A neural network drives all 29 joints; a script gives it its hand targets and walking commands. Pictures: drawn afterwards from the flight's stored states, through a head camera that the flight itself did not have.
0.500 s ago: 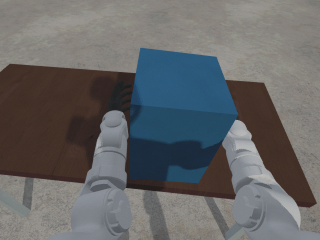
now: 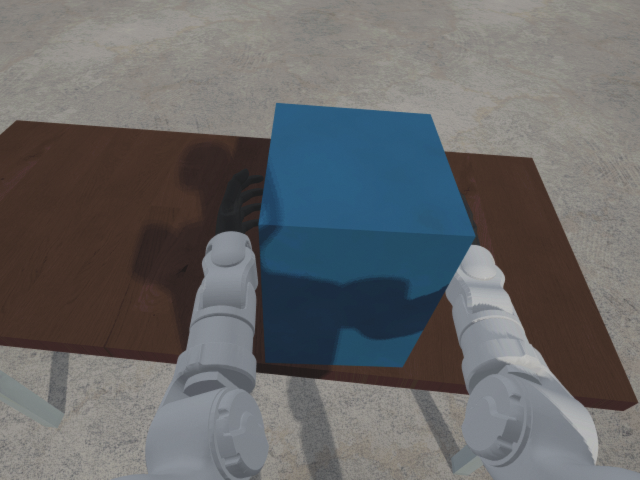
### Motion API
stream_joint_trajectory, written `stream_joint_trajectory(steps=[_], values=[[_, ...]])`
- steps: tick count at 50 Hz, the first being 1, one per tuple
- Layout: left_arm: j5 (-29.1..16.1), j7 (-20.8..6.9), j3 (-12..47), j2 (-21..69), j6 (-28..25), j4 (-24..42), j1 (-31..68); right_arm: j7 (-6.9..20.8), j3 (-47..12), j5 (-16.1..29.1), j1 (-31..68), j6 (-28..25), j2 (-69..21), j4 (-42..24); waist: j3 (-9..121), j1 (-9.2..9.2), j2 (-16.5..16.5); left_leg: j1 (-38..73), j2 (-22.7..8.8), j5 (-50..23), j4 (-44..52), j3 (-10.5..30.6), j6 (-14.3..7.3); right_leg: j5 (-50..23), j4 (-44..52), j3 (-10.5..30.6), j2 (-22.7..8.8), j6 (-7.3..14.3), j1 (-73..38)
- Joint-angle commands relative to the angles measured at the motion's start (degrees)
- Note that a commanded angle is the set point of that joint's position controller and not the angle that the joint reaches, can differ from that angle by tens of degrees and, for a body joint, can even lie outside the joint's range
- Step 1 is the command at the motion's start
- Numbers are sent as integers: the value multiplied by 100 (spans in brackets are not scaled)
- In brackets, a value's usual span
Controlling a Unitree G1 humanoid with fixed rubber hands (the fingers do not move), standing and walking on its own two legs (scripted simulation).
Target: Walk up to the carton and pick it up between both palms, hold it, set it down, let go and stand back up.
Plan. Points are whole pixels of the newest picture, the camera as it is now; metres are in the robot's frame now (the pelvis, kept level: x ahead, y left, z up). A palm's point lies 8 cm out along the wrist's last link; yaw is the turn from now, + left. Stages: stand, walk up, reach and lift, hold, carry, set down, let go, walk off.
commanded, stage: set down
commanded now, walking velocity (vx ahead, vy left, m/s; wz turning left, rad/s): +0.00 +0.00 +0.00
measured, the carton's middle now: (343, 244) +0.42 +0.02 +0.06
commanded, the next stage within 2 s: none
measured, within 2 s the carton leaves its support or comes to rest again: neither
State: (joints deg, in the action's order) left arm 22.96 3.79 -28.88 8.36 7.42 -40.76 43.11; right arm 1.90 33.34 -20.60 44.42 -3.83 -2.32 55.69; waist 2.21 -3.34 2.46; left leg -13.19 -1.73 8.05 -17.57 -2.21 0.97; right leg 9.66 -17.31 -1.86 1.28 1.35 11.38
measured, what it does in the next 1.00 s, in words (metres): stands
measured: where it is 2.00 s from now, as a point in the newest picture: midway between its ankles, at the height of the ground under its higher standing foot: outside the picture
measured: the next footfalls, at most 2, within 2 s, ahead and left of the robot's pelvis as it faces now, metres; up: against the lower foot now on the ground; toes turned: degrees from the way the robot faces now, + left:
none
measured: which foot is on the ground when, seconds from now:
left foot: down 0.00-1.00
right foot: down 0.00-1.00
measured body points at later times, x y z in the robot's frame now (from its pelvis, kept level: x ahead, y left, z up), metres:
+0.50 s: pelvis +0.00 +0.00 +0.00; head +0.02 +0.02 +0.45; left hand +0.40 +0.17 +0.09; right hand +0.42 -0.12 +0.08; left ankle +0.01 +0.13 -0.75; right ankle -0.01 -0.10 -0.75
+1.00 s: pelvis +0.00 +0.00 +0.00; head +0.03 +0.03 +0.45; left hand +0.40 +0.17 +0.08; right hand +0.42 -0.12 +0.09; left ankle +0.01 +0.13 -0.75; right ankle -0.01 -0.10 -0.75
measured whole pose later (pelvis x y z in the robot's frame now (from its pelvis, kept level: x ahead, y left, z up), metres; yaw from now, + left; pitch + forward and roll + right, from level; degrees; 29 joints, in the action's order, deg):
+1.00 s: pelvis +0.00 +0.00 +0.00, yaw +0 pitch +3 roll +0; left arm 25.8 1.6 -31.9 10.8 5.5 -36.2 39.7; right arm 4.6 36.7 -25.0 43.0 -6.3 -5.2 51.4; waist -0.2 -2.8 3.2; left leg -11.4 -1.1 8.1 -16.9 -2.2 0.5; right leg 10.2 -17.5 -2.1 0.6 0.9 9.9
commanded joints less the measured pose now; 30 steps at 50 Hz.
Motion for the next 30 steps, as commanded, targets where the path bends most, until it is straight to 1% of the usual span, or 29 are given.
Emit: stream_joint_trajectory(steps=[1, 2, 3, 4, 5, 6, 7, 9, 13, 15, 16, 18, 19, 20, 22, 24, 25, 26, 27, 28, 29, 30], values=[[-82, -332, 1554, 2350, -102, 306, 3025, 743, -1315, -54, 3672, -626, -2220, -663, 2962, 79, -189, 1338, 82, -1856, -158, -445, 121, -2085, -97, -407, 18, -360, -979], [-21, -351, 1427, 2276, -91, 239, 2928, 755, -1368, -65, 3632, -597, -2243, -654, 2788, 14, -68, 1289, 83, -1771, -116, -456, 61, -2049, -81, -378, 11, -380, -1043], [-66, -364, 1470, 2290, -106, 276, 2900, 755, -1368, -72, 3617, -613, -2240, -730, 2840, 13, -93, 1170, 108, -1666, -79, -466, 53, -2047, -95, -364, -11, -405, -1079], [-78, -365, 1466, 2294, -136, 292, 2924, 761, -1377, -90, 3681, -643, -2260, -799, 2898, -12, -45, 1070, 109, -1610, -59, -478, 26, -2068, -116, -355, -15, -410, -1141], [-57, -362, 1468, 2297, -151, 256, 2870, 756, -1359, -117, 3590, -644, -2255, -776, 2840, 3, -98, 1040, 115, -1651, -68, -474, 60, -2177, -138, -344, -28, -410, -1201], [-22, -374, 1404, 2259, -150, 212, 2823, 750, -1378, -128, 3572, -630, -2248, -747, 2750, 1, -31, 967, 136, -1582, -47, -494, 31, -2215, -151, -325, -24, -436, -1280], [4, -380, 1398, 2255, -162, 250, 2794, 743, -1400, -120, 3512, -631, -2276, -762, 2729, 10, -35, 928, 136, -1577, -22, -492, 27, -2290, -172, -326, -17, -457, -1330], [21, -393, 1433, 2314, -188, 262, 2813, 744, -1309, -172, 3454, -629, -2315, -691, 2824, 75, -119, 935, 128, -1535, -24, -486, 41, -2235, -165, -342, -39, -434, -1266], [100, -398, 1365, 2305, -247, 315, 2782, 759, -1213, -288, 3360, -673, -2336, -703, 2658, 77, -109, 1050, 118, -1545, -32, -501, 45, -2117, -129, -360, -31, -437, -1161], [121, -411, 1312, 2245, -242, 294, 2772, 758, -1130, -360, 3256, -626, -2302, -613, 2551, 98, -87, 982, 115, -1304, 56, -503, 19, -1849, -83, -367, -61, -458, -1123], [96, -408, 1352, 2269, -244, 300, 2719, 760, -1112, -368, 3202, -642, -2321, -597, 2513, 123, -74, 1042, 104, -1388, 45, -494, 28, -1896, -84, -377, -42, -455, -1088], [120, -375, 1412, 2312, -268, 353, 2643, 756, -1077, -370, 3142, -679, -2275, -597, 2579, 116, -213, 1273, 86, -1567, -51, -475, 94, -1774, -59, -454, 0, -397, -868], [83, -371, 1435, 2336, -278, 328, 2621, 754, -1032, -389, 3141, -691, -2231, -583, 2622, 151, -179, 1375, 74, -1650, -81, -451, 106, -1692, -21, -471, 26, -381, -745], [124, -369, 1405, 2314, -280, 313, 2584, 758, -1046, -391, 3068, -679, -2238, -542, 2528, 132, -216, 1359, 91, -1647, -88, -466, 97, -1671, -4, -451, 10, -378, -733], [135, -386, 1441, 2371, -303, 345, 2562, 752, -1068, -409, 3006, -694, -2304, -507, 2538, 160, -273, 1315, 98, -1745, -115, -469, 110, -1879, -44, -440, -6, -386, -820], [152, -384, 1462, 2383, -321, 403, 2548, 764, -1094, -382, 2964, -699, -2300, -482, 2489, 167, -263, 1310, 93, -1733, -107, -462, 120, -1834, -42, -445, 1, -382, -812], [199, -403, 1365, 2341, -295, 309, 2461, 780, -1090, -391, 2936, -669, -2312, -453, 2381, 136, -226, 1249, 96, -1654, -81, -459, 74, -1813, -32, -425, -17, -393, -840], [208, -417, 1351, 2338, -272, 283, 2377, 777, -1078, -409, 2895, -660, -2294, -495, 2333, 154, -137, 1189, 95, -1589, -47, -465, 61, -1777, -28, -424, -3, -408, -901], [197, -435, 1334, 2339, -281, 359, 2367, 771, -1113, -422, 2893, -674, -2331, -558, 2364, 141, -115, 1121, 109, -1632, -50, -480, 42, -1947, -69, -398, -13, -431, -980], [188, -446, 1354, 2353, -286, 378, 2349, 763, -1093, -418, 2874, -677, -2325, -533, 2353, 178, -118, 1122, 108, -1626, -36, -469, 49, -2013, -83, -407, -11, -440, -997], [218, -453, 1325, 2336, -298, 378, 2349, 764, -1085, -441, 2827, -668, -2330, -516, 2348, 178, -144, 1103, 110, -1569, -23, -483, 41, -1944, -75, -408, -23, -436, -985], [208, -464, 1290, 2332, -295, 319, 2331, 768, -1021, -460, 2833, -668, -2307, -510, 2280, 202, -94, 1090, 115, -1489, -13, -479, 33, -1824, -52, -420, -11, -435, -945]])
